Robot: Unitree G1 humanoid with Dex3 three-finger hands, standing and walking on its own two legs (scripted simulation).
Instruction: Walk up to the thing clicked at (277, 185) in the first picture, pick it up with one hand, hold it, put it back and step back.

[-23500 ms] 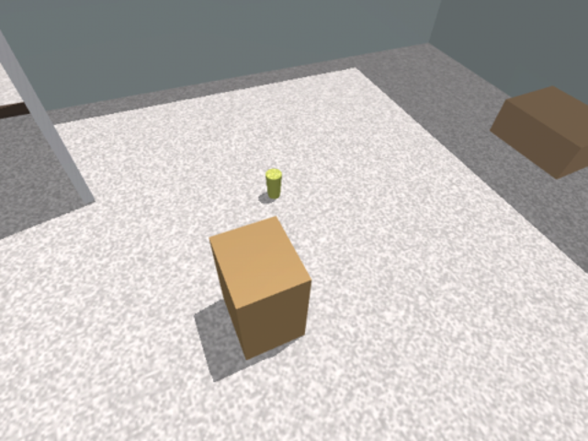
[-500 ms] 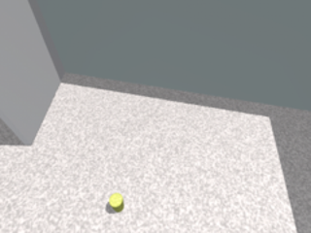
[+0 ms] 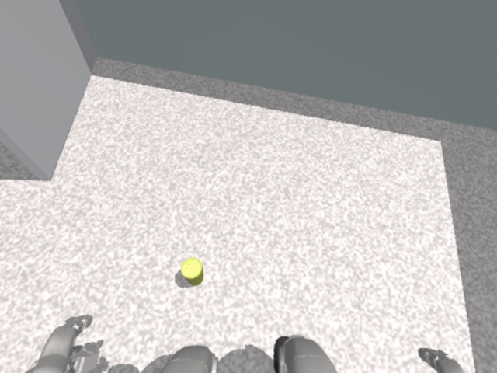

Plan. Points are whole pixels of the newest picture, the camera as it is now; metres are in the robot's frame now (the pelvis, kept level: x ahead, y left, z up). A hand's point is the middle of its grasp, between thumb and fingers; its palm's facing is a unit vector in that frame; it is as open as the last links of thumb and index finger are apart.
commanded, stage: walk up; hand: left
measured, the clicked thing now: (193, 273) +0.44 +0.19 -0.69
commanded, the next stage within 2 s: none
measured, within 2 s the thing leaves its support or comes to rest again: neither
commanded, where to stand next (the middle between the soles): +0.10 +0.01 m, yaw -3 degrees
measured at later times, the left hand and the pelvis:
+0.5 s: hand out of the picture +0.00 +0.26 -0.15, palm faces -0.10 -0.91 -0.39, open 7.4 cm; pelvis -0.12 +0.01 +0.00, yaw -5 degrees
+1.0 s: hand out of the picture -0.18 +0.27 -0.15, palm faces -0.09 -0.92 -0.37, open 7.4 cm; pelvis -0.27 +0.00 +0.00, yaw -6 degrees
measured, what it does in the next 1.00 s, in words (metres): walks backwards: right foot, then left foot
